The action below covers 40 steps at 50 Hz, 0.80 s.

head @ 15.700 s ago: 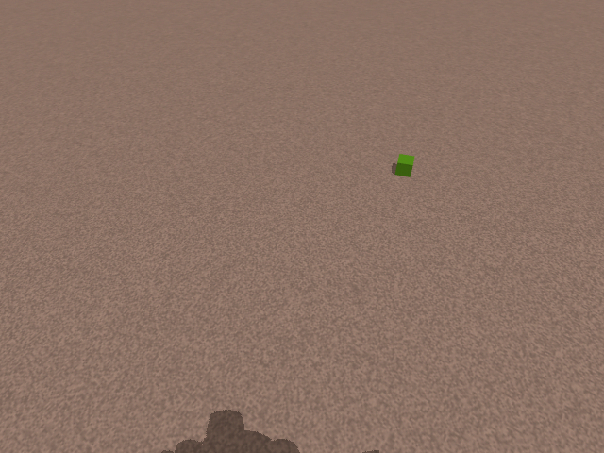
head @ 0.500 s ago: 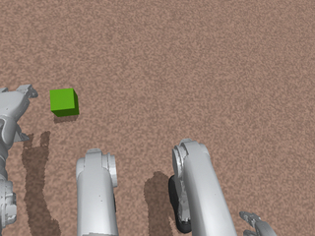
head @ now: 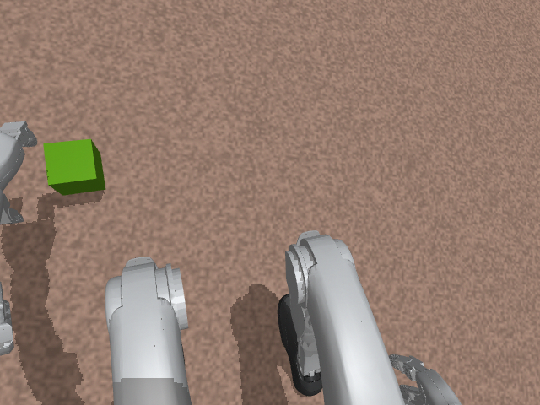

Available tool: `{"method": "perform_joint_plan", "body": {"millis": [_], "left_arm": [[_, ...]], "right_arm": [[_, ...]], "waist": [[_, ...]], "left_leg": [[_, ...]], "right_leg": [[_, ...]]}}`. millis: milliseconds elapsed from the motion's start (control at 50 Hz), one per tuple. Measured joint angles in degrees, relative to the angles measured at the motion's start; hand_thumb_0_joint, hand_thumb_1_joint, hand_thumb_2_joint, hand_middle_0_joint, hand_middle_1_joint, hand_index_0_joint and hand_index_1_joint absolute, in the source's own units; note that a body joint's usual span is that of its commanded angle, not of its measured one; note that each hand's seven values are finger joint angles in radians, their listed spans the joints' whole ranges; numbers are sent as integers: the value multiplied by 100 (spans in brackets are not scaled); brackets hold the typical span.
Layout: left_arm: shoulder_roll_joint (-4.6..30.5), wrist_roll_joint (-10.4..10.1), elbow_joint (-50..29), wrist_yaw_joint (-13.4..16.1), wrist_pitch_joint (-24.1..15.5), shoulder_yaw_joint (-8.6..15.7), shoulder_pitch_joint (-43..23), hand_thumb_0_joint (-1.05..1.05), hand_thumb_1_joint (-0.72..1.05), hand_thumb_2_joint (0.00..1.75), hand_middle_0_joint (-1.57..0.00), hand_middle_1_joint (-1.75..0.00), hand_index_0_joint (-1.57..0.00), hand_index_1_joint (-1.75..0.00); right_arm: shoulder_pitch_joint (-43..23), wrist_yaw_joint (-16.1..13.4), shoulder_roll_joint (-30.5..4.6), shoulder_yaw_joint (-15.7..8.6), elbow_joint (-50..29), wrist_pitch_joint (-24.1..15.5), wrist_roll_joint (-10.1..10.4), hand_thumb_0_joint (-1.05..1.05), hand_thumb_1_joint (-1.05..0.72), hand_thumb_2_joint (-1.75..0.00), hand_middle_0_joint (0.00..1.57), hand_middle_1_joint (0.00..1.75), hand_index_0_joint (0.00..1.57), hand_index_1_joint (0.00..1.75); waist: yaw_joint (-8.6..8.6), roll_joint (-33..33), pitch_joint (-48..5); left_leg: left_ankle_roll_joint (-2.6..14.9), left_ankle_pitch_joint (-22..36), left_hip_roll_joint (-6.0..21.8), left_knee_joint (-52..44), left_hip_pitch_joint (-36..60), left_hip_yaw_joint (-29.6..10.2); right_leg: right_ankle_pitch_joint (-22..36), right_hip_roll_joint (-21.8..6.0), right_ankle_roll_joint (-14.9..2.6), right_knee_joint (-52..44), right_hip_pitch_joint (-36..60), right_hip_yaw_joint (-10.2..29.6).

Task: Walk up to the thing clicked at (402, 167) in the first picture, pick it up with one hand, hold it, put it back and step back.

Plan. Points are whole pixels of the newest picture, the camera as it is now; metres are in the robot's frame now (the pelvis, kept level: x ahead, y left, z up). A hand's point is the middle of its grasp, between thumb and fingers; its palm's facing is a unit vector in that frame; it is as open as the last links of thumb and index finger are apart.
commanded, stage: rise first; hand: left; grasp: from above
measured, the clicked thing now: (76, 168) +0.51 +0.29 -0.31
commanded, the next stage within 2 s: approach in 1.68 s
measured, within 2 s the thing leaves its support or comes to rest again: neither
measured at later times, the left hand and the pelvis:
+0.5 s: hand (13, 176) +0.46 +0.34 -0.18, palm faces -0.44 -0.08 -0.89, open 13.0 cm; pelvis +0.00 +0.00 -0.01, yaw -1 degrees
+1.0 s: hand (12, 172) +0.47 +0.34 -0.19, palm faces -0.44 -0.08 -0.90, open 13.4 cm; pelvis +0.00 +0.00 -0.02, yaw -2 degrees
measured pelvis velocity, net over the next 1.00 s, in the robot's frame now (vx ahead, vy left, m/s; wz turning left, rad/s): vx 0.00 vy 0.00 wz -0.04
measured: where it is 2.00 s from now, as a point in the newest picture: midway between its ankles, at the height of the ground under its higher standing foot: (238, 377)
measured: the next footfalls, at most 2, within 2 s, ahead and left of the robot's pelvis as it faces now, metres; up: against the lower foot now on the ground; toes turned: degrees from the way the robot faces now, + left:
none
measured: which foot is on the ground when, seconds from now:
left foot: down 0.00-1.00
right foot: down 0.00-1.00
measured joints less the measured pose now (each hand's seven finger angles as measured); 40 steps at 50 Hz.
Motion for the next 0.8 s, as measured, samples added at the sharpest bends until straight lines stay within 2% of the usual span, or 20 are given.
{"method": "perform_joint_plan", "body": {"millis": [360, 800], "left_arm": [[237, -113, 39, 68, 6, 221, -60, 0, -31, 82, -28, -83, -28, -83], [443, -50, 314, 61, -4, 91, -344, 0, -37, 87, -24, -87, -23, -88]], "right_arm": [[95, 62, -112, 114, -22, 45, -84, 0, -91, -90, 21, 30, 20, 30], [-19, 87, -111, 289, -78, 65, -101, 0, -91, -90, 21, 30, 20, 30]], "waist": [[-124, -19, 214], [-217, -63, 276]], "left_leg": [[-90, -91, 27, 152, -98, -113], [-32, -46, 9, 323, -228, -162]], "right_leg": [[-19, 47, 83, 131, -148, -67], [25, 64, 60, 218, -203, -110]]}}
